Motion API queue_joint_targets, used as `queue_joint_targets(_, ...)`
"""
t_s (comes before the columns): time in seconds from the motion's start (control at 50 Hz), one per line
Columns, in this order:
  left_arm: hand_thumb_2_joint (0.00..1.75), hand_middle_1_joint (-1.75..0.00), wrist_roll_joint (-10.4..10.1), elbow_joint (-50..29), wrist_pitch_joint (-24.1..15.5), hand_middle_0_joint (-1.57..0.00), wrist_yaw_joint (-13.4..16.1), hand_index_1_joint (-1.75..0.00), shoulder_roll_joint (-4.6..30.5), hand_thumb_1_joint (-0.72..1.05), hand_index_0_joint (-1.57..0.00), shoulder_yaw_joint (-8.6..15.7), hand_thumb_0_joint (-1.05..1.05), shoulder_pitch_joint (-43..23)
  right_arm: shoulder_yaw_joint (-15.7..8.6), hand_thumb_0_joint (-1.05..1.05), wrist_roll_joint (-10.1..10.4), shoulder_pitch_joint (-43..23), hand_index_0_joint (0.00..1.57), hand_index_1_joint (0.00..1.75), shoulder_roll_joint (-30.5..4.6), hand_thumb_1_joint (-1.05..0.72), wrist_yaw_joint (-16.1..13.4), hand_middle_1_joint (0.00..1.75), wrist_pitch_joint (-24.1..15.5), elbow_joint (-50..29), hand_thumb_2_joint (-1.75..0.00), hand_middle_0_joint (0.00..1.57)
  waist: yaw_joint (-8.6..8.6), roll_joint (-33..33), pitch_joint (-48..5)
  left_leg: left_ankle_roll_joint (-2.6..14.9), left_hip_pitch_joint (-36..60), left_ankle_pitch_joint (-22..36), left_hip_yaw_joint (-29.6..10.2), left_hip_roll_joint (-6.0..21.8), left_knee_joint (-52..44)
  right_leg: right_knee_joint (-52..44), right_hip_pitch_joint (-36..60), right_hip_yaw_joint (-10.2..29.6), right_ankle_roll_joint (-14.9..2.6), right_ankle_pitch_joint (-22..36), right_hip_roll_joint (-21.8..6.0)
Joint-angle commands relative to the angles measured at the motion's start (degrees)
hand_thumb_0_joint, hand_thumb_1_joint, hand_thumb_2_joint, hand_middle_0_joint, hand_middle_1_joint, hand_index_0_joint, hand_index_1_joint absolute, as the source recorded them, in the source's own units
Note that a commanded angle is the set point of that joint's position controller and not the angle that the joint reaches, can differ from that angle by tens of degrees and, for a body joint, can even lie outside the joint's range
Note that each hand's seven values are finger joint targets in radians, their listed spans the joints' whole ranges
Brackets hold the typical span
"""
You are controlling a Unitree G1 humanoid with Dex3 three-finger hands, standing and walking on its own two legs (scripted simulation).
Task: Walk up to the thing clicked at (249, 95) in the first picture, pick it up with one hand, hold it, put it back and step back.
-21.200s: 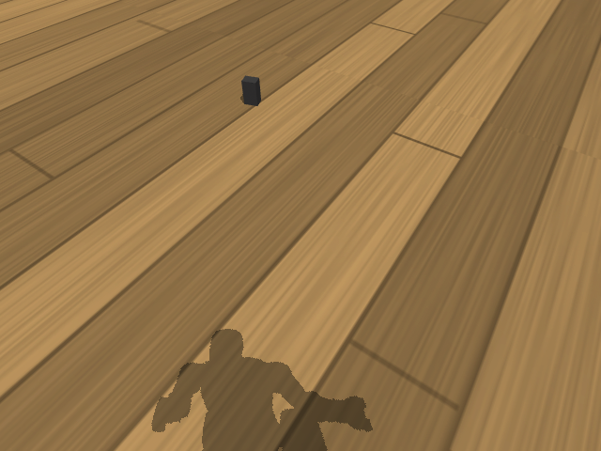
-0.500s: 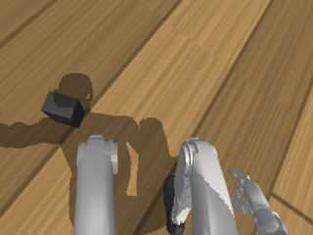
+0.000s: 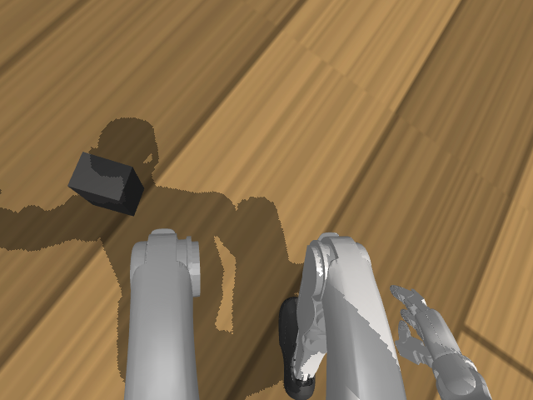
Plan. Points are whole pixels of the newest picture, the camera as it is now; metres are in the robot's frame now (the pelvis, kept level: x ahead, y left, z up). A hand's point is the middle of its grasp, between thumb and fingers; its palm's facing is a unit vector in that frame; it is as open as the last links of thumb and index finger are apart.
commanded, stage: go down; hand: left
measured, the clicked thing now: (111, 187) +0.43 +0.29 -0.29
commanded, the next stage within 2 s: approach in 0.20 s
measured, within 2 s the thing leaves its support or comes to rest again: neither
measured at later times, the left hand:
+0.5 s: hand out of the picture +0.31 +0.49 +0.02, palm faces +0.40 -0.92 -0.03, open 17.8 cm
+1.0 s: hand (13, 212) +0.35 +0.39 -0.19, palm faces +0.33 -0.94 +0.04, open 17.6 cm
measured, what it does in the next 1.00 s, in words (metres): lowers itself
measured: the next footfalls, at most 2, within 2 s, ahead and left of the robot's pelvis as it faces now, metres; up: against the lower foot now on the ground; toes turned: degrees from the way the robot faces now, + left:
none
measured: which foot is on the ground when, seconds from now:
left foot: down 0.00-1.00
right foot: down 0.00-1.00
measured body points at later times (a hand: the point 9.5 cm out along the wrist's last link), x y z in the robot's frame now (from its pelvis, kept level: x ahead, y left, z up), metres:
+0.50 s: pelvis -0.01 +0.00 -0.01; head +0.21 +0.10 +0.37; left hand +0.28 +0.54 +0.02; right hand +0.19 -0.26 -0.10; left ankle +0.08 +0.13 -0.33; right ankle +0.10 -0.13 -0.33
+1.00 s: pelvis -0.01 +0.00 -0.07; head +0.22 +0.15 +0.29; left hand +0.32 +0.44 -0.19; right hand +0.20 -0.25 -0.13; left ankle +0.08 +0.13 -0.33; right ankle +0.10 -0.13 -0.33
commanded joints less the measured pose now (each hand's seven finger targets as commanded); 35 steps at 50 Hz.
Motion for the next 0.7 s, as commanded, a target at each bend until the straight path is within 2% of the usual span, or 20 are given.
queue_joint_targets(0.0,0.03,-0.03,-1.5,-14.4,-2.7,-0.01,-0.1,-0.02,26.7,-0.61,-0.02,2.1,0.00,-11.3,-6.2,0.00,0.5,6.4,0.20,0.30,-14.6,-0.92,-1.7,0.30,-1.4,-2.8,-0.90,0.20,2.07,20.3,-39.7,1.59,33.3,9.6,3.7,0.3,-18.6,-11.5,13.3,-2.4,-4.05,8.8,1.7)
queue_joint_targets(0.02,0.03,-0.03,-0.8,-15.2,-2.2,-0.01,0.1,-0.01,28.0,-0.61,-0.02,2.3,0.00,-11.7,-6.2,0.00,0.4,6.9,0.20,0.30,-14.7,-0.92,-1.8,0.30,-1.3,-2.7,-0.90,0.20,2.61,21.9,-40.3,1.46,34.5,9.7,3.6,0.3,-19.2,-11.4,13.2,-2.4,-4.20,8.8,1.7)
queue_joint_targets(0.06,0.04,-0.03,0.1,-16.2,-1.3,-0.01,0.5,-0.02,28.2,-0.61,-0.02,1.6,0.00,-11.2,-6.5,0.00,0.7,6.4,0.20,0.30,-14.3,-0.91,-1.8,0.30,-1.2,-3.2,-0.90,0.20,3.25,21.8,-40.1,1.50,34.3,7.2,3.7,0.2,-20.5,-12.0,12.8,-2.4,-4.21,7.1,1.7)
queue_joint_targets(0.1,0.03,-0.03,0.1,-15.2,-0.2,-0.01,1.3,-0.02,27.6,-0.61,-0.02,2.2,0.00,-8.6,-6.4,0.00,1.0,6.4,0.20,0.30,-13.7,-0.91,-1.8,0.30,-1.1,-3.5,-0.90,0.20,4.22,20.0,-38.6,1.79,32.0,5.3,4.2,-0.1,-21.5,-13.2,13.9,-2.2,-4.08,5.7,1.8)
queue_joint_targets(0.14,0.03,-0.02,-0.7,-13.3,0.2,0.00,2.1,-0.01,26.7,-0.61,-0.02,2.9,0.00,-6.9,-6.1,0.00,1.3,6.0,0.20,0.30,-13.4,-0.91,-1.7,0.30,-1.0,-3.4,-0.90,0.20,4.19,19.2,-35.9,1.94,30.0,4.5,4.1,-0.2,-21.5,-13.1,13.3,-2.4,-4.01,5.1,1.7)
queue_joint_targets(0.18,0.02,-0.02,-1.3,-9.4,0.4,-0.01,2.2,-0.01,24.2,-0.61,-0.02,2.5,0.00,-4.7,-5.7,0.00,1.5,5.4,0.20,0.30,-12.9,-0.92,-1.6,0.30,-1.0,-3.6,-0.90,0.20,3.15,15.3,-32.6,2.28,26.7,5.3,4.3,-0.3,-20.0,-13.5,12.5,-2.4,-3.86,5.3,1.8)
queue_joint_targets(0.22,0.02,-0.02,-1.1,-6.8,-0.4,-0.01,2.3,-0.01,24.6,-0.61,-0.02,2.8,0.00,-4.0,-5.2,0.00,1.1,5.0,0.20,0.30,-12.7,-0.92,-1.7,0.30,-1.0,-3.7,-0.90,0.20,2.48,13.0,-30.9,2.55,24.5,6.5,4.3,-0.3,-18.7,-13.5,13.3,-2.4,-3.70,6.1,1.9)
queue_joint_targets(0.26,0.02,-0.02,-1.1,-5.1,-1.8,-0.01,2.0,-0.01,26.1,-0.61,-0.02,3.5,0.00,-5.5,-4.8,0.00,0.9,4.7,0.20,0.30,-12.8,-0.92,-1.6,0.30,-1.2,-3.9,-0.90,0.20,1.61,11.2,-29.4,2.75,22.6,5.7,4.0,-0.1,-17.6,-13.3,13.7,-2.5,-3.57,5.3,2.0)
queue_joint_targets(0.3,0.07,-0.04,-1.2,-3.3,-3.2,0.00,1.4,-0.02,27.0,-0.60,0.00,4.0,0.00,-5.6,-4.3,0.00,0.3,4.1,0.20,0.30,-13.2,-0.88,-1.5,0.30,-1.4,-3.9,-0.89,0.20,1.84,10.7,-29.7,2.77,22.5,6.6,4.2,0.0,-16.6,-13.2,14.6,-2.4,-3.45,6.1,2.2)
queue_joint_targets(0.34,0.06,-0.06,-0.7,-1.7,-4.2,0.00,1.0,-0.04,27.9,-0.61,-0.01,3.6,0.00,-7.8,-4.0,0.00,-0.2,4.3,0.20,0.30,-13.5,-0.90,-1.4,0.30,-1.6,-4.0,-0.89,0.20,0.85,11.4,-29.6,2.57,22.5,5.5,4.0,0.3,-16.2,-12.8,14.3,-2.7,-3.48,5.2,2.4)
queue_joint_targets(0.38,0.07,-0.06,-0.1,1.5,-4.5,0.00,1.0,-0.04,26.6,-0.61,-0.01,2.3,0.00,-7.6,-3.8,0.00,-0.8,4.4,0.20,0.30,-14.0,-0.89,-1.3,0.30,-1.7,-3.7,-0.89,0.20,0.50,11.5,-29.1,2.39,22.8,4.4,3.9,0.5,-15.5,-12.5,13.5,-3.1,-3.51,4.5,2.6)
queue_joint_targets(0.4,0.08,-0.06,0.0,1.2,-5.0,0.00,1.0,-0.05,26.0,-0.61,-0.01,1.3,0.00,-9.1,-3.7,0.00,-1.0,4.3,0.20,0.30,-14.3,-0.89,-1.3,0.30,-1.7,-3.7,-0.89,0.20,-0.25,11.8,-29.1,2.38,22.5,3.5,3.9,0.5,-15.2,-12.4,13.0,-3.2,-3.52,4.0,2.6)
queue_joint_targets(0.44,0.09,-0.07,0.1,1.8,-6.1,0.00,1.2,-0.05,25.2,-0.61,-0.01,0.4,0.00,-9.6,-3.4,0.00,-1.4,4.1,0.20,0.30,-14.7,-0.89,-1.0,0.30,-1.7,-3.5,-0.89,0.20,-0.40,13.0,-29.3,2.11,23.3,3.4,3.7,0.7,-14.6,-11.6,12.2,-3.7,-3.58,4.1,2.8)
queue_joint_targets(0.46,0.09,-0.07,0.6,1.3,-6.7,0.00,1.4,-0.06,26.0,-0.61,-0.01,0.1,0.00,-10.5,-3.4,0.00,-1.6,4.0,0.20,0.30,-14.9,-0.89,-0.9,0.30,-1.7,-3.5,-0.89,0.20,-0.35,13.9,-29.5,2.03,23.4,2.8,3.5,0.8,-14.4,-11.0,11.7,-3.9,-3.67,3.6,2.9)
queue_joint_targets(0.5,0.10,-0.08,0.9,1.7,-8.1,0.00,1.6,-0.06,23.7,-0.61,-0.01,-1.2,0.00,-9.8,-3.4,0.00,-2.2,4.2,0.20,0.30,-15.5,-0.88,-0.7,0.30,-1.6,-3.0,-0.89,0.20,-1.07,15.5,-30.7,1.58,26.2,4.8,2.9,1.1,-13.3,-9.3,10.6,-4.6,-3.75,5.6,3.0)
queue_joint_targets(0.58,0.11,-0.09,1.7,0.2,-12.0,0.00,3.6,-0.07,23.5,-0.61,-0.01,-0.9,0.00,-10.7,-3.1,0.00,-3.5,3.2,0.20,0.30,-16.1,-0.89,-0.1,0.30,-0.9,-2.3,-0.89,0.20,-0.46,17.9,-30.5,0.81,27.5,7.2,2.2,1.3,-11.5,-6.4,8.2,-5.4,-3.95,7.2,3.0)
queue_joint_targets(0.62,0.13,-0.11,1.9,-0.4,-13.9,0.00,5.0,-0.09,21.3,-0.61,0.00,-1.5,0.00,-9.6,-2.7,0.00,-4.1,1.8,0.20,0.30,-16.3,-0.89,0.3,0.30,-0.5,-2.7,-0.89,0.20,-0.42,18.5,-30.2,0.51,27.7,7.6,1.9,1.3,-10.9,-5.0,8.6,-6.0,-3.95,7.6,3.0)
queue_joint_targets(0.64,0.13,-0.11,2.1,-0.3,-14.9,0.00,5.8,-0.09,22.1,-0.61,-0.01,0.0,0.00,-7.9,-2.5,0.00,-4.6,1.6,0.20,0.30,-16.5,-0.89,0.4,0.30,-0.1,-2.5,-0.89,0.20,0.45,19.3,-30.9,0.16,28.7,9.6,1.6,1.5,-10.6,-3.9,8.6,-6.3,-3.95,9.0,3.0)
queue_joint_targets(0.66,0.12,-0.11,2.1,-2.7,-16.1,0.00,6.3,-0.08,21.0,-0.61,-0.01,-1.0,0.00,-8.9,-2.4,0.00,-5.0,0.0,0.20,0.30,-16.5,-0.89,0.6,0.30,0.3,-3.2,-0.89,0.20,0.47,20.6,-31.0,-0.04,29.2,9.4,1.5,1.5,-10.4,-3.4,7.8,-6.4,-4.04,8.7,3.0)
queue_joint_targets(0.68,0.13,-0.11,2.0,-2.8,-17.0,0.00,7.1,-0.09,20.9,-0.61,-0.01,-0.2,0.00,-7.9,-2.1,0.00,-5.4,0.0,0.20,0.30,-16.6,-0.89,0.8,0.30,0.8,-3.4,-0.89,0.20,0.47,21.3,-31.4,-0.08,29.7,10.5,1.3,1.6,-9.8,-2.9,8.1,-6.7,-3.96,9.4,3.0)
